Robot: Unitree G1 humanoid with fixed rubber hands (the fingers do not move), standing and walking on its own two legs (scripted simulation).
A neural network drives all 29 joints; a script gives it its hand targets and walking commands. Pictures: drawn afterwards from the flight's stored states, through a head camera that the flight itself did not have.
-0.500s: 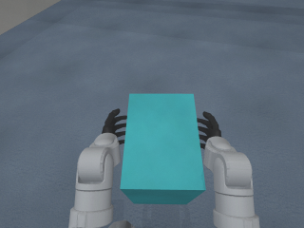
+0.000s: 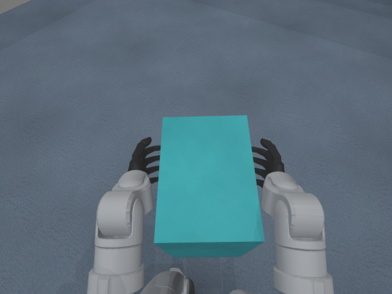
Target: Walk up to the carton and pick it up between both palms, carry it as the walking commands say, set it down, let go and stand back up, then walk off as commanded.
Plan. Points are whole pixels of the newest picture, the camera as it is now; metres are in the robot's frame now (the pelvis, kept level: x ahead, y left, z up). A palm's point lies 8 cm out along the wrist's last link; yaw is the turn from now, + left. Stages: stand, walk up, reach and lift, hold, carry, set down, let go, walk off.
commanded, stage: carry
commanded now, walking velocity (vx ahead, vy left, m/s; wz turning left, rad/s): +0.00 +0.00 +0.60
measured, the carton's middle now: (205, 194) +0.30 +0.00 +0.01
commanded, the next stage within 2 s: none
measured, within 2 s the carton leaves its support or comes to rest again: neither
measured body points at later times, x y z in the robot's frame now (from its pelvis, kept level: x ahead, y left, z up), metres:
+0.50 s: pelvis -0.01 +0.14 -0.01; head +0.02 +0.19 +0.44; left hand +0.25 +0.36 +0.04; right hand +0.32 +0.12 +0.07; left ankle +0.01 +0.27 -0.72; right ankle -0.01 +0.02 -0.67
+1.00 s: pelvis -0.06 +0.21 +0.01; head +0.00 +0.18 +0.46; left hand +0.15 +0.47 +0.11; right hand +0.28 +0.26 +0.08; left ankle -0.16 +0.40 -0.64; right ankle -0.01 +0.12 -0.72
